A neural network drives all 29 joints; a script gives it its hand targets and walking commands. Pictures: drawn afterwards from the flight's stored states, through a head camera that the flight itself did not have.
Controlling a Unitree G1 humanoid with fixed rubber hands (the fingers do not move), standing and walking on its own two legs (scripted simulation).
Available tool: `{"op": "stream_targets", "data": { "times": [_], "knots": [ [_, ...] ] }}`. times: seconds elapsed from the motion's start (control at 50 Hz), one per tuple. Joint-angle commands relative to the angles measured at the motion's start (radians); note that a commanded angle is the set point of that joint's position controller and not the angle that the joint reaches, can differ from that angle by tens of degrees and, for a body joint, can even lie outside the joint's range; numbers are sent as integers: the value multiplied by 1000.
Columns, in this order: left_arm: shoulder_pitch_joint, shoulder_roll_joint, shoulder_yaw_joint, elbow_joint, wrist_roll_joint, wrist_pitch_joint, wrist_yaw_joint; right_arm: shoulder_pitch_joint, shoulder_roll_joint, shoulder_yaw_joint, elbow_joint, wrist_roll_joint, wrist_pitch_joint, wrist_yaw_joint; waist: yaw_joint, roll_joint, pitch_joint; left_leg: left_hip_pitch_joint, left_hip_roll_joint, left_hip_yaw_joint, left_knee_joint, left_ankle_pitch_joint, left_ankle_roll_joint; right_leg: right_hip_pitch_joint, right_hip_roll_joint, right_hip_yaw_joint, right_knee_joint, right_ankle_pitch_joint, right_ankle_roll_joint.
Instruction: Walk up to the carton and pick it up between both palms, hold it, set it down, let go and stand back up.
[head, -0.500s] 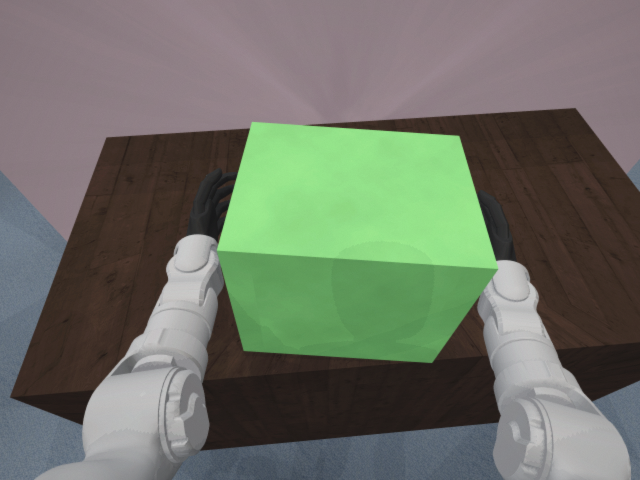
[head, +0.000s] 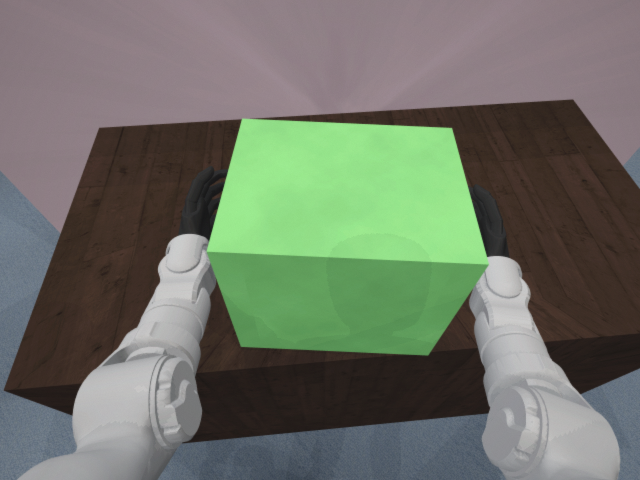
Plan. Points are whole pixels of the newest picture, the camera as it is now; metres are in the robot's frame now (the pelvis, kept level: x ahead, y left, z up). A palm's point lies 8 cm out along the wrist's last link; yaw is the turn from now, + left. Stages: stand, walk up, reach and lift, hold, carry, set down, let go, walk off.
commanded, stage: set down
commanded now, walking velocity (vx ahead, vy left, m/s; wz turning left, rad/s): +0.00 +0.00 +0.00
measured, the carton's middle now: (340, 243) +0.44 -0.01 +0.00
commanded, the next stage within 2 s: none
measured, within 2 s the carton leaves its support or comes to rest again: neither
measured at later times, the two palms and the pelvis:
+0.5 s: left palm (196, 235) +0.42 +0.18 +0.04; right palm (484, 249) +0.40 -0.20 +0.04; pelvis +0.00 +0.00 +0.00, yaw +0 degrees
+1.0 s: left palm (196, 235) +0.42 +0.18 +0.04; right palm (485, 249) +0.40 -0.20 +0.04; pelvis +0.00 -0.01 +0.00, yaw +1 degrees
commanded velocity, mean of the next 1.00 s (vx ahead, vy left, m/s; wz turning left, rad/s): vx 0.00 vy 0.00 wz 0.00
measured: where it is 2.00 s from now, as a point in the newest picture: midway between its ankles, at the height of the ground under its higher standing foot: outside the picture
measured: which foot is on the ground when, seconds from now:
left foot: down 0.00-1.00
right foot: down 0.00-1.00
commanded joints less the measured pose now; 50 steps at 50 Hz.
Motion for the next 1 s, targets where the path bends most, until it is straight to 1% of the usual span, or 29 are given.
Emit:
{"op": "stream_targets", "data": {
  "times": [0.0,0.06,0.08,0.1,0.16,0.18,0.2,0.22,0.26,0.3,0.34,0.38,0.44,0.46,0.54,0.58,0.6,0.62,0.68,0.74,0.78,0.8,0.82,0.84,0.9,0.92,0.94,0.96,0.98],
  "knots": [
    [-517,-494,-186,-53,85,4,-122,-502,439,242,-14,-86,-24,124,-19,26,-468,10,13,127,-42,359,-81,435,10,-57,65,268,-8],
    [-500,-493,-178,-53,79,-10,-121,-484,454,249,-15,-98,-30,126,-28,2,-481,7,12,130,-48,337,-75,444,4,-54,65,269,-6],
    [-524,-503,-195,-61,81,-14,-120,-479,467,232,-13,-105,-34,126,-33,25,-502,17,16,127,-52,332,-78,432,5,-60,62,260,-7],
    [-497,-513,-189,-50,89,-16,-118,-454,467,232,-8,-116,-35,127,-39,16,-486,24,18,127,-45,351,-81,431,9,-62,63,265,-10],
    [-519,-513,-198,-62,93,-26,-114,-446,466,211,16,-121,-43,130,-48,45,-494,28,20,128,-44,362,-88,393,6,-68,62,253,-13],
    [-505,-520,-206,-68,94,-27,-109,-440,459,215,22,-122,-47,131,-47,39,-488,55,22,124,-35,376,-92,376,11,-69,58,246,-18],
    [-507,-518,-204,-64,101,-26,-109,-437,459,208,25,-114,-48,134,-45,66,-470,70,24,123,-32,389,-98,357,13,-72,52,235,-15],
    [-490,-512,-193,-49,107,-24,-110,-435,453,204,36,-122,-45,134,-38,54,-446,48,18,125,-28,392,-95,339,13,-71,48,224,-13],
    [-443,-504,-171,-40,117,-19,-117,-406,452,208,43,-121,-43,131,-45,32,-409,45,20,121,-39,343,-86,373,7,-65,46,222,-11],
    [-501,-503,-196,-60,102,-21,-115,-448,438,196,25,-123,-50,128,-53,41,-435,35,24,119,-41,345,-90,350,12,-69,50,205,-13],
    [-445,-517,-174,-40,119,-18,-115,-417,451,188,39,-134,-48,128,-46,36,-394,39,21,122,-40,362,-92,368,10,-70,46,211,-14],
    [-444,-501,-151,-22,130,-13,-118,-406,452,180,53,-141,-37,134,-39,21,-368,30,21,122,-53,321,-82,360,11,-72,43,177,-8],
    [-472,-501,-162,-30,123,-19,-122,-430,460,178,2,-160,-37,135,-41,12,-421,2,15,127,-58,289,-72,383,5,-64,56,200,2],
    [-473,-497,-159,-36,124,-23,-121,-425,460,167,14,-165,-35,134,-48,15,-432,0,15,125,-58,285,-77,385,4,-69,56,203,1],
    [-426,-497,-142,-18,138,-25,-119,-374,450,160,42,-166,-40,131,-46,31,-403,42,21,121,-51,335,-93,354,10,-76,41,200,-6],
    [-426,-485,-128,-8,145,-21,-122,-374,451,146,41,-170,-38,130,-52,22,-363,26,18,119,-59,303,-82,345,9,-74,42,172,-6],
    [-427,-479,-115,-9,145,-17,-125,-382,442,136,36,-166,-33,131,-52,2,-342,14,17,115,-65,277,-74,347,8,-70,40,157,-5],
    [-449,-482,-125,-34,141,-16,-126,-387,444,135,36,-165,-32,128,-61,21,-351,12,15,119,-68,258,-75,358,3,-64,36,159,-4],
    [-417,-493,-114,-11,164,-11,-128,-368,453,131,44,-179,-27,131,-49,27,-339,20,17,125,-70,264,-79,362,5,-72,37,152,-6],
    [-434,-459,-115,-30,152,-10,-122,-384,436,129,19,-172,-23,129,-48,8,-382,18,11,125,-70,247,-75,348,5,-71,48,160,3],
    [-435,-445,-100,-14,156,-11,-117,-365,426,113,38,-189,-20,125,-53,-1,-371,24,13,119,-81,232,-69,341,4,-72,46,150,11],
    [-417,-447,-109,-11,160,-13,-115,-347,428,111,42,-194,-21,124,-59,2,-361,31,16,116,-75,245,-68,341,0,-69,44,161,5],
    [-402,-436,-91,5,162,-12,-116,-337,417,109,47,-188,-18,122,-49,14,-337,24,20,120,-76,264,-75,342,-1,-67,40,160,-1],
    [-427,-420,-94,-9,157,-13,-112,-355,396,96,50,-186,-20,120,-61,22,-353,40,20,119,-75,268,-78,321,5,-70,38,140,-2],
    [-373,-372,-58,-7,172,-3,-107,-312,355,90,39,-176,-10,102,-53,3,-338,33,10,125,-75,262,-68,359,2,-60,39,174,9],
    [-408,-349,-52,-5,158,-4,-102,-328,335,83,48,-175,-9,96,-63,-10,-361,14,6,125,-82,244,-67,359,2,-60,43,171,11],
    [-369,-284,-32,7,161,-5,-92,-300,275,86,47,-151,-10,87,-42,-1,-354,6,6,122,-79,259,-63,367,-1,-52,54,188,8],
    [-382,-218,-34,-17,154,-8,-76,-298,221,72,45,-135,-10,72,-46,6,-363,1,2,131,-75,259,-63,366,1,-49,56,185,9],
    [-410,-215,-52,-23,137,-9,-62,-316,222,84,52,-110,-9,62,-55,6,-356,-19,1,123,-78,254,-60,357,1,-43,55,184,8]
  ]
}}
